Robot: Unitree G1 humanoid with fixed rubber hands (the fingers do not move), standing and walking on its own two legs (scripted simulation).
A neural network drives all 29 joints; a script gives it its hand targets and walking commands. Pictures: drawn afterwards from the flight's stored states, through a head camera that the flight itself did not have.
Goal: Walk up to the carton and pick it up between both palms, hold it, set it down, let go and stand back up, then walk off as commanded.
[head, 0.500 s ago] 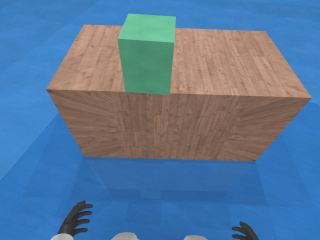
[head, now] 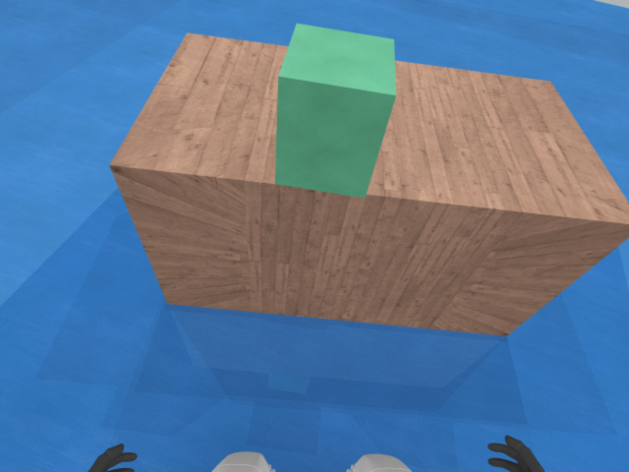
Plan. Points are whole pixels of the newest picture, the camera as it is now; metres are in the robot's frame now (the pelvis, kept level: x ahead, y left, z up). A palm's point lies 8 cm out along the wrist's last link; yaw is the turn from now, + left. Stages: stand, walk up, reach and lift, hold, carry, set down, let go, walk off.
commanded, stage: walk up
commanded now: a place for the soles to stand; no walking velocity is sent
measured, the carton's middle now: (332, 114) +0.76 -0.02 +0.01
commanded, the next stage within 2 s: none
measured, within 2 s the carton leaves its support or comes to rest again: neither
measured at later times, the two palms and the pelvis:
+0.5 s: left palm (162, 358) +0.27 +0.22 -0.11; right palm out of the picture +0.10 -0.33 -0.10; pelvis +0.11 -0.04 -0.01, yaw +0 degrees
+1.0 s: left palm (128, 355) +0.27 +0.28 -0.11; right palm (510, 362) +0.27 -0.29 -0.06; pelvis +0.20 -0.01 +0.00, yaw +1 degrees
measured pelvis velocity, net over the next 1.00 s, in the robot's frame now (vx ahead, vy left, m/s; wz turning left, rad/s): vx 0.20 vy -0.01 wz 0.02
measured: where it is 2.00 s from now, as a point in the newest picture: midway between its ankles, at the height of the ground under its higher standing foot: (307, 420)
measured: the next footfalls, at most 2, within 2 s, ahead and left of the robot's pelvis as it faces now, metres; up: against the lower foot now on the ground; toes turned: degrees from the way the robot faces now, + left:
right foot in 0.46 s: +0.25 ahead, -0.15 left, +0.00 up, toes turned +1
left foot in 0.82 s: +0.25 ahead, +0.08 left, +0.00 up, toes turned +1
